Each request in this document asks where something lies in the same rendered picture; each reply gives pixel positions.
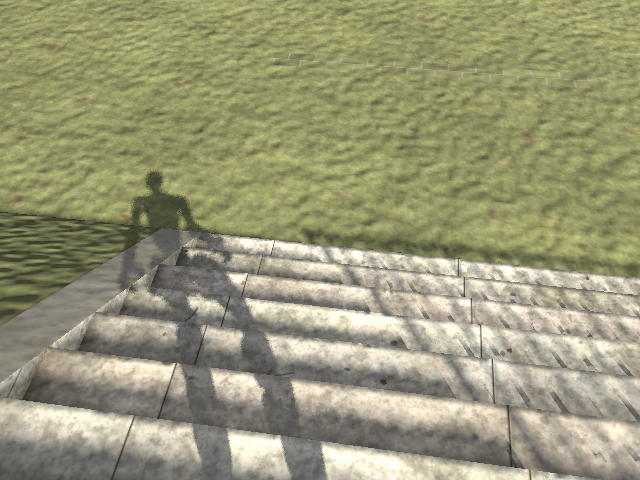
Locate stairs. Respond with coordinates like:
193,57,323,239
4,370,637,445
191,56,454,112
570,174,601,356
0,233,640,480

